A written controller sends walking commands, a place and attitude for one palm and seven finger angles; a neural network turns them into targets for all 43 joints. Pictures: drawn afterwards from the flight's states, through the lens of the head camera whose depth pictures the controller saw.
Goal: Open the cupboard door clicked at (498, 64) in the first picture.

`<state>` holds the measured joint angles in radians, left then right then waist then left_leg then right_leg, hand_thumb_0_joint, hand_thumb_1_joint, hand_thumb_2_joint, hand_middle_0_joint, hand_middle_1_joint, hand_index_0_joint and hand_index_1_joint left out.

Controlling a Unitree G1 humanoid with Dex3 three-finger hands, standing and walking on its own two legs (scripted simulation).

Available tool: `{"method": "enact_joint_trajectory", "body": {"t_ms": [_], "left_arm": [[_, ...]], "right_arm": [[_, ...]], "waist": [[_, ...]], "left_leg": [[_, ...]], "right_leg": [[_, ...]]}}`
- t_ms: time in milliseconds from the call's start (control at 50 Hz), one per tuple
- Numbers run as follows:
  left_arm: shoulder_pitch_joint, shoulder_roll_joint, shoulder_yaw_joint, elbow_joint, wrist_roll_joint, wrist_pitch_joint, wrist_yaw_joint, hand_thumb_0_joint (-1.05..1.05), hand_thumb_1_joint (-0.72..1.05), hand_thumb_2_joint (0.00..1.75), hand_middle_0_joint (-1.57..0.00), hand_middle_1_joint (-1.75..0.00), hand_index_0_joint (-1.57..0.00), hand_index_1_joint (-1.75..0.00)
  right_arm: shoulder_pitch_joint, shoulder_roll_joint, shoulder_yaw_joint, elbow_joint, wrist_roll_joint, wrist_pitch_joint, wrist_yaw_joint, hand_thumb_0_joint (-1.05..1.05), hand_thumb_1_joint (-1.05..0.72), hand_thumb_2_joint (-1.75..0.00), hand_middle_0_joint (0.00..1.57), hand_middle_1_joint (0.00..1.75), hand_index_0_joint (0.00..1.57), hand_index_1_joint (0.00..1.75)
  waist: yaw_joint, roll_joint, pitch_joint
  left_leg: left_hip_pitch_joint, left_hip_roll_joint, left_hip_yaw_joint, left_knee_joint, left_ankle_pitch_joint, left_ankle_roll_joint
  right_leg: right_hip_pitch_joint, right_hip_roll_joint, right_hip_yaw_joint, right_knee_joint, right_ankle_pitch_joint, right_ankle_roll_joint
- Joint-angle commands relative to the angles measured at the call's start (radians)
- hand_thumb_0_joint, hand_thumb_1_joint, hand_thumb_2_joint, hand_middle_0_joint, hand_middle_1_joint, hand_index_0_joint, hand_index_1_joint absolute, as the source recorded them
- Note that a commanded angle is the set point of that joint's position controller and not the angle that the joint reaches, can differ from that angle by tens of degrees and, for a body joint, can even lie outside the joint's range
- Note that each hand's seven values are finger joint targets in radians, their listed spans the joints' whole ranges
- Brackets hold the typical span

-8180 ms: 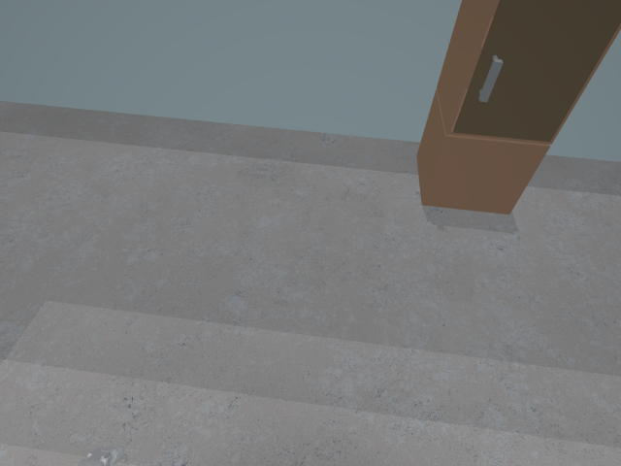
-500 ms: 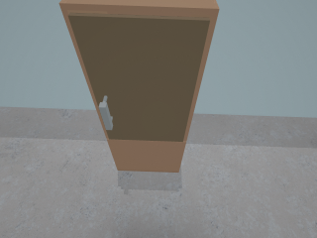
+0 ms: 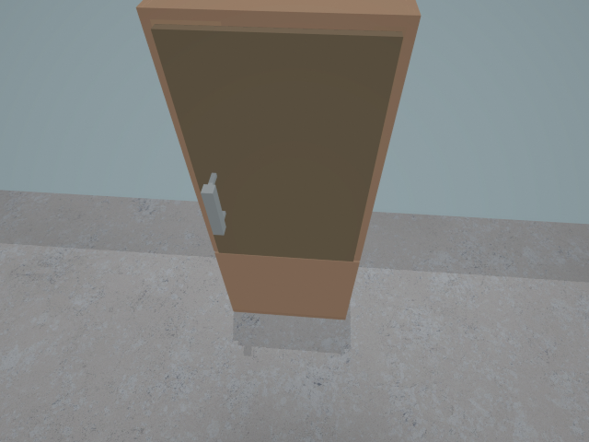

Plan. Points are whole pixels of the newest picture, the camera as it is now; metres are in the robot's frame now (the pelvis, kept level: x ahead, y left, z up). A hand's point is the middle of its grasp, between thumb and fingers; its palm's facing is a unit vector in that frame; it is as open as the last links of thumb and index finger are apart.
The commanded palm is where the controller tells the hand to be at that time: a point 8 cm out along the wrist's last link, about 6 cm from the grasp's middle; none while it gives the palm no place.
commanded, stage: come to a stop and stand still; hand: left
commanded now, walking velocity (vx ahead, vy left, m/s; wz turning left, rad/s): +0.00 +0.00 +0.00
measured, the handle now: (216, 204) +0.58 +0.23 -0.11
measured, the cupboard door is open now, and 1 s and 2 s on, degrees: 0 0 0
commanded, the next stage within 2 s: look again from close up in 1.66 s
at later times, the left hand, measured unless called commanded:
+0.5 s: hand out of the picture +0.05 +0.24 -0.18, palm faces -0.02 -0.97 -0.23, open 7.4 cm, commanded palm none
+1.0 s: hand out of the picture +0.08 +0.19 -0.18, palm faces +0.00 -0.98 -0.22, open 7.3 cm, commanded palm none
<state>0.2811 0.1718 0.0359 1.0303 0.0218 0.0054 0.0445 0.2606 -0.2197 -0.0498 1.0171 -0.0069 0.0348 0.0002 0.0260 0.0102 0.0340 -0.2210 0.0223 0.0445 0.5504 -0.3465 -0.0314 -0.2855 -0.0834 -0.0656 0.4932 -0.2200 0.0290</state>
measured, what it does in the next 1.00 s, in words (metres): steps on the spot: left foot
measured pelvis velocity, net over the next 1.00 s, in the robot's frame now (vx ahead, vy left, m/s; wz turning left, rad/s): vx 0.04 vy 0.01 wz -0.03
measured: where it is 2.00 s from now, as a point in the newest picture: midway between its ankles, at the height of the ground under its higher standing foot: outside the picture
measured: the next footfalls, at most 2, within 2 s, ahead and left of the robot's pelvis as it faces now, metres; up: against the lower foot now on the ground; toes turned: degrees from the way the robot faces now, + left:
left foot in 0.02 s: +0.00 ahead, +0.13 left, +0.00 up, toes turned +3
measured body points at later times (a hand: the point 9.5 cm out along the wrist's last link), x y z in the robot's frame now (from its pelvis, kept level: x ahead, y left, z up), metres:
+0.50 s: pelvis +0.02 +0.06 -0.01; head +0.04 +0.05 +0.44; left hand +0.05 +0.30 -0.16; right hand +0.03 -0.17 -0.16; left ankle -0.04 +0.12 -0.74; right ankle +0.02 -0.13 -0.74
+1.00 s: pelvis +0.04 +0.01 -0.01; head +0.06 +0.00 +0.44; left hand +0.09 +0.24 -0.16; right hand +0.04 -0.22 -0.17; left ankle -0.04 +0.12 -0.74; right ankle +0.02 -0.14 -0.74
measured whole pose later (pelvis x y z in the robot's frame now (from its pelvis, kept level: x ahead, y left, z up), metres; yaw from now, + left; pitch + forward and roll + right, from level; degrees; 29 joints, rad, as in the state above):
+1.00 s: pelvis +0.04 +0.01 -0.01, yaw -2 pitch +0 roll +0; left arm 0.22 0.16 0.01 1.06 0.01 0.00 0.04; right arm 0.26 -0.16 -0.01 1.08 -0.01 -0.02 -0.03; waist -0.01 0.01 0.05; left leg -0.10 0.02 0.08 0.49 -0.39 0.00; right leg -0.23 -0.06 -0.01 0.55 -0.31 0.04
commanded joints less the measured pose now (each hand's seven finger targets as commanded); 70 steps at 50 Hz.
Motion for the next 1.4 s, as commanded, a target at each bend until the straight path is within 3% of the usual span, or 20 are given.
{"method": "enact_joint_trajectory", "body": {"t_ms": [0,20,40,60,100,140,180,200,320,360,500,640,780,880,980,1200,1380], "left_arm": [[-0.01,0.148,0.013,-0.065,-0.003,-0.017,0.013,0.0,0.9,0.9,-0.2,-0.3,-0.2,-0.3],[0.02,0.108,0.003,-0.062,-0.008,-0.014,0.006,0.0,0.9,0.9,-0.2,-0.3,-0.2,-0.3],[0.02,0.095,-0.001,-0.058,-0.004,-0.013,0.003,0.0,0.9,0.9,-0.2,-0.3,-0.2,-0.3],[0.004,0.094,-0.009,-0.051,0.0,-0.006,0.0,0.0,0.9,0.9,-0.2,-0.3,-0.2,-0.3],[0.013,0.097,-0.013,-0.043,0.001,-0.003,-0.01,0.0,0.9,0.9,-0.2,-0.3,-0.2,-0.3],[0.035,0.097,-0.02,-0.028,-0.002,-0.005,-0.015,0.0,0.9,0.9,-0.2,-0.3,-0.2,-0.3],[0.039,0.095,-0.023,-0.025,-0.003,-0.004,-0.016,0.0,0.9,0.9,-0.2,-0.3,-0.2,-0.3],[0.026,0.096,-0.023,-0.027,0.0,-0.004,-0.017,0.0,0.9,0.9,-0.2,-0.3,-0.2,-0.3],[0.03,0.097,-0.02,-0.023,-0.006,-0.004,-0.012,0.0,0.9,0.9,-0.2,-0.3,-0.2,-0.3],[0.03,0.096,-0.02,-0.018,-0.007,-0.005,-0.011,0.0,0.9,0.9,-0.2,-0.3,-0.2,-0.3],[0.017,0.103,-0.017,-0.008,-0.007,-0.007,-0.009,0.0,0.9,0.9,-0.2,-0.3,-0.2,-0.3],[0.002,0.102,-0.008,-0.004,-0.007,-0.011,-0.005,0.0,0.9,0.9,-0.2,-0.3,-0.2,-0.3],[0.002,0.107,-0.005,0.001,-0.007,-0.017,-0.003,0.0,0.9,0.9,-0.2,-0.3,-0.2,-0.3],[-0.004,0.11,-0.005,0.001,-0.008,-0.019,-0.003,0.0,0.9,0.9,-0.2,-0.3,-0.2,-0.3],[-0.015,0.113,-0.005,-0.002,-0.007,-0.019,-0.005,0.0,0.9,0.9,-0.2,-0.3,-0.2,-0.3],[-0.011,0.121,-0.005,0.005,-0.008,-0.027,-0.009,0.0,0.9,0.9,-0.2,-0.3,-0.2,-0.3],[-0.007,0.12,-0.01,0.017,-0.011,-0.026,-0.013,0.0,0.9,0.9,-0.2,-0.3,-0.2,-0.3]], "right_arm": [[0.106,-0.065,0.014,-0.092,-0.019,-0.042,0.0,0.0,-0.9,-0.9,0.2,0.3,0.2,0.3],[0.084,-0.097,0.014,-0.1,-0.024,-0.044,-0.004,0.0,-0.9,-0.9,0.2,0.3,0.2,0.3],[0.056,-0.097,0.018,-0.111,-0.023,-0.044,-0.01,0.0,-0.9,-0.9,0.2,0.3,0.2,0.3],[0.036,-0.097,0.022,-0.114,-0.019,-0.048,-0.013,0.0,-0.9,-0.9,0.2,0.3,0.2,0.3],[0.033,-0.092,0.031,-0.122,-0.015,-0.048,-0.02,0.0,-0.9,-0.9,0.2,0.3,0.2,0.3],[0.029,-0.092,0.033,-0.119,-0.013,-0.052,-0.022,0.0,-0.9,-0.9,0.2,0.3,0.2,0.3],[0.041,-0.095,0.032,-0.116,-0.013,-0.056,-0.023,0.0,-0.9,-0.9,0.2,0.3,0.2,0.3],[0.045,-0.095,0.033,-0.111,-0.012,-0.058,-0.024,0.0,-0.9,-0.9,0.2,0.3,0.2,0.3],[0.071,-0.104,0.036,-0.077,-0.012,-0.073,-0.039,0.0,-0.9,-0.9,0.2,0.3,0.2,0.3],[0.072,-0.101,0.037,-0.065,-0.011,-0.073,-0.042,0.0,-0.9,-0.9,0.2,0.3,0.2,0.3],[0.076,-0.085,0.038,-0.024,-0.012,-0.071,-0.041,0.0,-0.9,-0.9,0.2,0.3,0.2,0.3],[0.098,-0.068,0.035,0.013,-0.011,-0.073,-0.044,0.0,-0.9,-0.9,0.2,0.3,0.2,0.3],[0.097,-0.046,0.029,0.03,-0.01,-0.068,-0.044,0.0,-0.9,-0.9,0.2,0.3,0.2,0.3],[0.087,-0.038,0.027,0.039,-0.009,-0.063,-0.043,0.0,-0.9,-0.9,0.2,0.3,0.2,0.3],[0.071,-0.036,0.027,0.046,-0.009,-0.061,-0.041,0.0,-0.9,-0.9,0.2,0.3,0.2,0.3],[0.053,-0.041,0.027,0.059,-0.007,-0.062,-0.038,0.0,-0.9,-0.9,0.2,0.3,0.2,0.3],[0.049,-0.039,0.033,0.073,-0.007,-0.062,-0.036,0.0,-0.9,-0.9,0.2,0.3,0.2,0.3]], "waist": [[-0.053,0.139,-0.054],[-0.026,0.185,-0.038],[-0.02,0.168,-0.008],[-0.021,0.24,0.026],[-0.015,0.185,0.093],[-0.009,0.075,0.084],[-0.015,0.023,0.085],[-0.019,0.02,0.102],[-0.02,0.071,0.017],[-0.02,0.06,0.003],[-0.018,0.018,0.023],[-0.02,0.014,-0.011],[-0.025,-0.022,-0.026],[-0.027,-0.04,-0.019],[-0.027,-0.018,-0.002],[-0.026,-0.03,-0.01],[-0.019,-0.011,0.015]], "left_leg": [[-0.027,0.086,-0.07,-0.147,0.103,0.048],[-0.077,0.143,-0.122,-0.161,0.21,0.078],[-0.093,0.147,-0.121,-0.17,0.288,0.091],[-0.101,0.132,-0.137,-0.198,0.33,0.087],[-0.137,0.124,-0.126,-0.215,0.29,0.092],[-0.114,0.102,-0.117,-0.216,0.186,0.088],[-0.102,0.096,-0.127,-0.245,0.101,0.084],[-0.103,0.096,-0.134,-0.261,0.126,0.082],[0.064,0.107,-0.105,-0.215,0.529,0.056],[0.085,0.105,-0.091,-0.198,0.567,0.058],[0.064,0.085,-0.063,-0.182,0.488,0.071],[0.088,0.081,-0.043,-0.149,0.539,0.07],[0.083,0.071,-0.024,-0.125,0.437,0.065],[0.077,0.072,-0.021,-0.124,0.37,0.058],[0.07,0.075,-0.024,-0.137,0.322,0.055],[0.081,0.082,-0.028,-0.152,0.305,0.049],[0.048,0.081,-0.037,-0.18,0.232,0.046]], "right_leg": [[0.019,-0.045,0.047,0.05,-0.099,-0.071],[0.033,-0.002,0.004,0.085,-0.078,-0.054],[0.042,0.019,-0.012,0.088,-0.07,-0.052],[0.041,0.024,-0.017,0.096,-0.097,-0.047],[0.036,0.03,-0.008,0.077,-0.101,-0.048],[0.046,0.019,0.023,0.037,-0.04,-0.047],[0.043,0.012,0.047,0.02,-0.02,-0.048],[0.037,0.012,0.046,0.029,-0.007,-0.047],[0.029,0.011,0.045,0.064,0.036,-0.039],[0.042,0.006,0.053,0.056,0.061,-0.04],[0.084,-0.013,0.066,0.052,0.182,-0.049],[0.113,-0.019,0.069,0.071,0.289,-0.052],[0.137,-0.037,0.085,0.059,0.405,-0.059],[0.131,-0.041,0.097,0.036,0.402,-0.065],[0.12,-0.037,0.103,0.007,0.341,-0.067],[0.132,-0.035,0.098,-0.035,0.327,-0.068],[0.125,-0.034,0.097,-0.077,0.217,-0.064]]}}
